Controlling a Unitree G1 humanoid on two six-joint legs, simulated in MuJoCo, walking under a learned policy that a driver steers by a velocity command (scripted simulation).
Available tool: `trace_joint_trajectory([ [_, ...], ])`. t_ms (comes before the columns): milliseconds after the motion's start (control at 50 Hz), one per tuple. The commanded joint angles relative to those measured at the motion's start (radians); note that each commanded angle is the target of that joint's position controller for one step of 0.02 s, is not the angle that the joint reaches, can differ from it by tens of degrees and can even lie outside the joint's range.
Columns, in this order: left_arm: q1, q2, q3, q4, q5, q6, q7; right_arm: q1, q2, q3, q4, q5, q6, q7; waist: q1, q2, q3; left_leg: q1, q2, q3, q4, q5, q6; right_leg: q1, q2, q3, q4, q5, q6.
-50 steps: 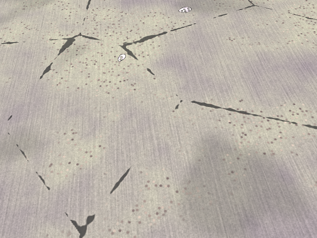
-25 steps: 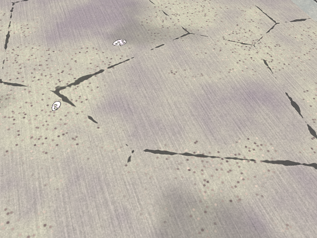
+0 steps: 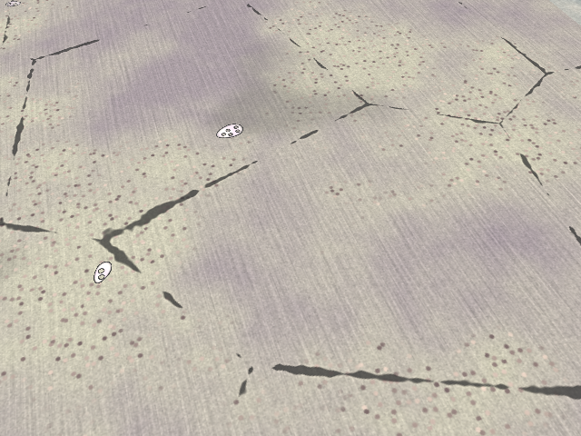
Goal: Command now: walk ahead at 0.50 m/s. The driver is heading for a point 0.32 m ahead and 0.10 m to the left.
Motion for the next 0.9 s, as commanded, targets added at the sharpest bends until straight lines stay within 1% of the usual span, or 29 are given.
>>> trace_joint_trajectory([
  [20,0.031,0.115,0.023,-0.024,-0.006,-0.021,0.003,-0.008,-0.044,-0.010,-0.047,-0.004,0.007,0.007,-0.018,-0.093,0.037,-0.126,0.038,0.003,-0.051,0.102,-0.026,0.036,-0.263,0.213,-0.204,0.152,-0.133],
  [120,0.110,0.116,0.020,0.018,-0.004,-0.018,0.002,-0.179,-0.025,0.004,-0.100,0.004,0.003,0.007,0.023,-0.097,0.063,-0.143,0.021,0.038,-0.269,0.228,-0.034,0.097,-0.245,0.151,-0.199,0.249,-0.119],
  [200,0.171,0.124,0.019,0.055,0.005,-0.014,0.010,-0.281,-0.031,0.010,-0.136,0.006,-0.004,0.004,0.050,-0.105,0.081,-0.130,-0.008,0.059,-0.393,0.229,-0.004,0.198,-0.271,0.135,-0.161,0.347,-0.113],
  [220,0.168,0.120,0.017,0.063,0.008,-0.011,0.014,-0.283,-0.029,0.011,-0.139,0.005,-0.008,0.001,0.043,-0.102,0.090,-0.112,-0.018,0.062,-0.424,0.213,0.007,0.215,-0.273,0.124,-0.130,0.437,-0.105],
  [260,0.151,0.123,0.015,0.074,0.010,-0.008,0.021,-0.234,-0.026,0.010,-0.124,0.002,-0.021,-0.008,0.018,-0.114,0.068,-0.006,-0.061,0.083,-0.470,0.165,0.034,0.229,-0.270,0.098,-0.028,0.689,-0.077],
  [280,0.135,0.132,0.017,0.077,0.010,-0.007,0.024,-0.158,-0.039,0.004,-0.096,-0.001,-0.030,-0.016,-0.012,-0.125,0.028,0.089,-0.092,0.088,-0.493,0.153,0.049,0.233,-0.260,0.095,0.057,0.815,-0.057],
  [300,0.114,0.136,0.017,0.078,0.004,-0.004,0.026,-0.023,-0.051,-0.004,-0.044,-0.007,-0.042,-0.024,-0.068,-0.108,-0.037,0.232,-0.123,0.099,-0.574,0.221,0.067,0.227,-0.225,0.077,0.204,0.843,-0.033],
  [320,0.113,0.125,0.012,0.072,-0.011,-0.006,0.027,0.108,-0.091,-0.016,-0.001,-0.023,-0.057,-0.034,-0.112,-0.077,-0.122,0.457,-0.053,0.052,-0.596,0.450,0.090,0.109,-0.179,0.053,0.385,0.664,-0.006],
  [340,0.173,0.063,-0.005,0.045,-0.032,-0.008,0.032,0.238,-0.193,-0.038,0.016,-0.042,-0.063,-0.040,-0.119,0.089,-0.282,0.763,0.242,-0.210,-0.491,0.954,0.175,-0.132,-0.078,0.002,0.722,0.092,0.027],
  [360,0.300,0.046,0.001,0.083,-0.058,0.004,0.035,0.232,-0.217,-0.047,0.023,0.009,-0.047,-0.031,-0.071,0.198,-0.442,0.874,0.397,-0.469,-0.532,1.240,0.331,-0.274,0.052,0.091,0.975,-0.467,0.044],
  [380,0.233,0.098,0.015,0.091,-0.025,0.020,0.040,0.145,-0.166,-0.038,0.001,0.042,-0.039,-0.027,-0.050,0.043,-0.352,0.729,0.335,-0.365,-0.579,1.121,0.306,-0.284,-0.009,0.181,0.996,-0.407,0.042],
  [400,0.144,0.073,0.011,0.070,-0.011,0.023,0.035,0.035,-0.096,-0.016,-0.011,0.039,-0.038,-0.030,-0.028,0.032,-0.198,0.594,0.288,-0.274,-0.634,0.987,0.274,-0.327,-0.042,0.163,0.958,-0.356,0.046],
  [420,0.103,0.055,0.009,0.067,0.002,0.029,0.032,-0.017,-0.037,0.003,-0.010,0.033,-0.038,-0.035,-0.004,0.004,-0.097,0.469,0.235,-0.201,-0.692,0.894,0.231,-0.315,-0.077,0.155,0.882,-0.316,0.051],
  [440,0.085,0.055,0.012,0.066,0.017,0.044,0.028,-0.031,-0.012,0.015,-0.003,0.034,-0.039,-0.040,0.016,0.013,-0.051,0.380,0.192,-0.145,-0.729,0.850,0.193,-0.268,-0.096,0.152,0.810,-0.280,0.057],
  [460,0.116,0.036,0.009,0.082,0.024,0.060,0.022,-0.034,-0.011,0.019,0.007,0.028,-0.039,-0.044,0.037,0.028,-0.061,0.324,0.170,-0.105,-0.742,0.843,0.180,-0.192,-0.092,0.137,0.775,-0.248,0.064],
  [500,0.140,0.006,0.003,0.102,0.018,0.081,0.019,-0.027,-0.030,0.020,0.021,0.020,-0.048,-0.044,0.060,0.025,-0.093,0.270,0.147,-0.054,-0.751,0.854,0.185,-0.112,-0.080,0.115,0.703,-0.218,0.074],
  [540,0.104,0.001,-0.003,0.103,0.015,0.093,0.025,-0.034,-0.046,0.022,0.032,0.014,-0.049,-0.042,0.064,0.041,-0.090,0.247,0.131,-0.033,-0.762,0.745,0.178,-0.096,-0.086,0.100,0.576,-0.196,0.078],
  [580,0.046,0.012,-0.007,0.101,0.016,0.105,0.033,-0.013,-0.055,0.021,0.046,0.012,-0.038,-0.043,0.038,0.066,-0.081,0.235,0.121,-0.047,-0.787,0.511,0.167,-0.082,-0.091,0.086,0.475,-0.169,0.077],
  [620,0.004,0.023,-0.008,0.103,0.014,0.111,0.036,0.007,-0.061,0.019,0.060,0.012,-0.021,-0.044,0.017,0.073,-0.062,0.214,0.120,-0.083,-0.821,0.232,0.163,-0.068,-0.092,0.077,0.413,-0.153,0.076],
  [660,-0.023,0.022,-0.012,0.109,0.012,0.109,0.038,0.009,-0.057,0.020,0.069,0.014,-0.005,-0.047,0.011,0.060,-0.023,0.188,0.121,-0.122,-0.839,0.007,0.154,-0.051,-0.090,0.072,0.333,-0.142,0.072],
  [700,-0.005,0.008,-0.020,0.131,0.014,0.097,0.043,-0.004,-0.045,0.024,0.074,0.022,0.006,-0.051,0.029,0.019,0.011,0.146,0.106,-0.134,-0.817,-0.097,0.115,0.030,-0.093,0.071,0.165,-0.059,0.059],
  [720,0.000,0.021,-0.023,0.136,0.018,0.087,0.047,0.018,-0.034,0.027,0.083,0.020,0.007,-0.052,0.025,-0.014,0.022,0.134,0.090,-0.137,-0.804,-0.112,0.078,0.065,-0.133,0.123,0.084,-0.003,0.053],
  [740,0.016,0.050,-0.022,0.140,0.025,0.074,0.051,0.034,-0.021,0.028,0.083,0.020,0.006,-0.051,0.009,-0.056,0.026,0.138,0.057,-0.117,-0.756,-0.077,0.047,0.077,-0.208,0.203,0.036,0.036,0.041],
  [760,-0.035,0.080,-0.016,0.151,0.001,0.071,0.051,0.107,0.024,0.033,0.101,0.035,0.011,-0.047,-0.058,-0.183,0.052,0.210,-0.030,-0.040,-0.755,-0.022,0.025,-0.041,-0.223,0.243,0.025,-0.009,0.017],
  [780,-0.051,0.027,-0.028,0.151,-0.007,0.066,0.045,0.098,0.007,0.032,0.124,0.030,0.015,-0.050,-0.042,-0.161,0.050,0.333,-0.028,-0.032,-0.733,0.039,0.015,-0.134,-0.213,0.238,-0.014,-0.087,0.027],
  [800,-0.054,0.014,-0.033,0.154,-0.009,0.059,0.043,0.089,-0.005,0.027,0.129,0.028,0.017,-0.052,-0.039,-0.134,0.049,0.380,-0.017,-0.042,-0.725,0.077,0.016,-0.154,-0.191,0.215,-0.021,-0.091,0.043],
  [840,-0.043,0.022,-0.031,0.165,-0.009,0.058,0.048,0.081,-0.016,0.024,0.141,0.024,0.019,-0.053,-0.033,-0.108,0.039,0.383,-0.001,-0.054,-0.725,0.090,0.022,-0.117,-0.167,0.189,-0.013,-0.049,0.051],
  [860,-0.033,0.020,-0.030,0.173,-0.010,0.058,0.050,0.079,-0.006,0.027,0.146,0.022,0.018,-0.054,-0.030,-0.095,0.036,0.368,0.005,-0.057,-0.730,0.091,0.022,-0.092,-0.165,0.185,-0.007,-0.031,0.049],
  [900,-0.019,0.010,-0.032,0.182,-0.007,0.060,0.050,0.076,0.010,0.032,0.161,0.025,0.017,-0.057,-0.023,-0.067,0.039,0.349,0.004,-0.055,-0.737,0.090,0.018,-0.065,-0.167,0.183,0.000,-0.007,0.043],
])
